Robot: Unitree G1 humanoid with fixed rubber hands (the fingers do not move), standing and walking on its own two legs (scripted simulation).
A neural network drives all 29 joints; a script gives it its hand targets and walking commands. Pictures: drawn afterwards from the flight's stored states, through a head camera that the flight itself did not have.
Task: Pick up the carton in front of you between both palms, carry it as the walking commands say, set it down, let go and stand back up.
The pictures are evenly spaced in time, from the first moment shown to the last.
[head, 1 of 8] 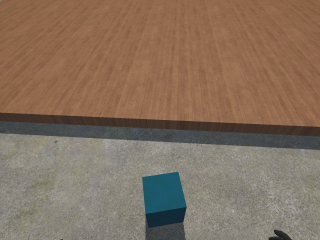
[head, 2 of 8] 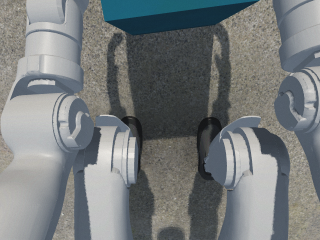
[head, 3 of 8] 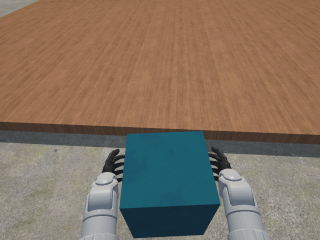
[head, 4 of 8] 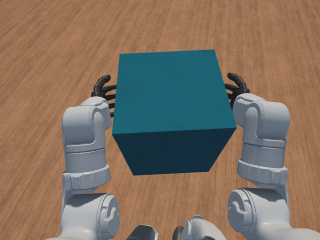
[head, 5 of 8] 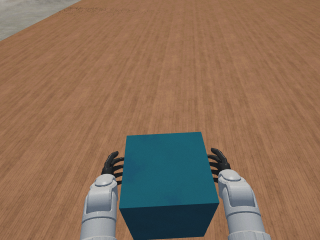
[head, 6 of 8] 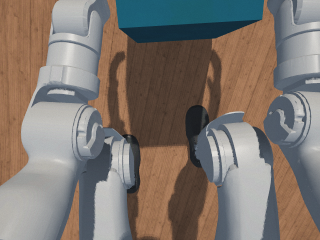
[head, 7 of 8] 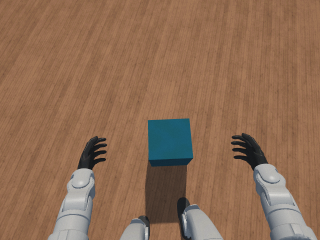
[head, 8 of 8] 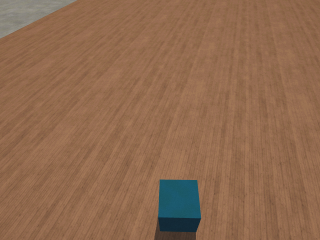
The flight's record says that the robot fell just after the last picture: no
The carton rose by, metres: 0.89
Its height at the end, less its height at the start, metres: +0.11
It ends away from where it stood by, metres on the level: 2.17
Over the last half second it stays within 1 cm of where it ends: yes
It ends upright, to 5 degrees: yes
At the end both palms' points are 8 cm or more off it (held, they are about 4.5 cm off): yes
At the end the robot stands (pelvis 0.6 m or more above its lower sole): yes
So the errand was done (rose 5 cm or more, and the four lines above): yes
